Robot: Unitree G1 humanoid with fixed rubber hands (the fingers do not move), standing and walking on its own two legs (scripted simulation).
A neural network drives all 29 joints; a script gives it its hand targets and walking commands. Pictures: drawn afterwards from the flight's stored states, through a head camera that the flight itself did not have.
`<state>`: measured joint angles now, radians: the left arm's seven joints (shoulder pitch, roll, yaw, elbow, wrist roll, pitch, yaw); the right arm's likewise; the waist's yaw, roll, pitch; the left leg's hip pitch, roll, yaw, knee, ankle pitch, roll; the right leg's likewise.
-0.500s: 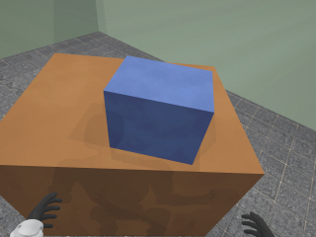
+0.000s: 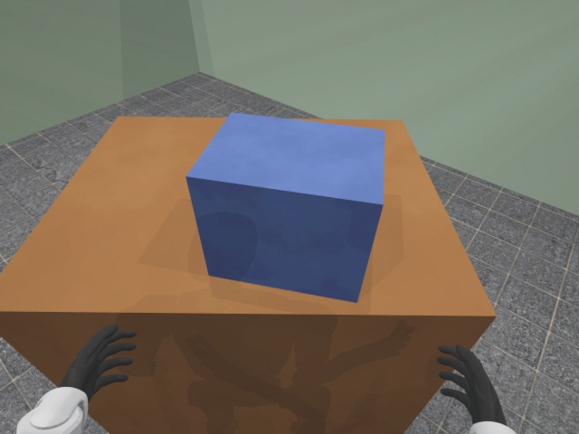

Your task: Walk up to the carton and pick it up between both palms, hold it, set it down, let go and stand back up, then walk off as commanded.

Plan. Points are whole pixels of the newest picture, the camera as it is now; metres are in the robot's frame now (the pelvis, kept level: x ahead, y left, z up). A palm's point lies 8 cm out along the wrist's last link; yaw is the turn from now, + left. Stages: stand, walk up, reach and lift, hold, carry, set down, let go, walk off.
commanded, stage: reach and lift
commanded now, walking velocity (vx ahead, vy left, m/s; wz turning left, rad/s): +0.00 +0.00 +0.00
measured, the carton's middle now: (292, 205) +0.49 +0.02 +0.06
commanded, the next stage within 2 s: none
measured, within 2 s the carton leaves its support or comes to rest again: neither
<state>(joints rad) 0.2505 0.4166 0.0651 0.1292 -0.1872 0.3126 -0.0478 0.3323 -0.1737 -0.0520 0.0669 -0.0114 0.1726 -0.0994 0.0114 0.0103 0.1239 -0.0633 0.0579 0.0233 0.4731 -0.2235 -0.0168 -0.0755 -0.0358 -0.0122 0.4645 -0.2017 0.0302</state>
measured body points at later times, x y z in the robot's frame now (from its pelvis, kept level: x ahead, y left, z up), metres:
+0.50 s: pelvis +0.03 +0.02 +0.00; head +0.02 +0.05 +0.45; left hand +0.23 +0.29 +0.06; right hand +0.24 -0.18 +0.05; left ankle +0.04 +0.15 -0.74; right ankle +0.05 -0.13 -0.74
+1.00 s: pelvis +0.04 +0.02 +0.00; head +0.03 +0.03 +0.45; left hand +0.29 +0.28 +0.11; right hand +0.28 -0.18 +0.08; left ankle +0.04 +0.15 -0.74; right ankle +0.05 -0.14 -0.74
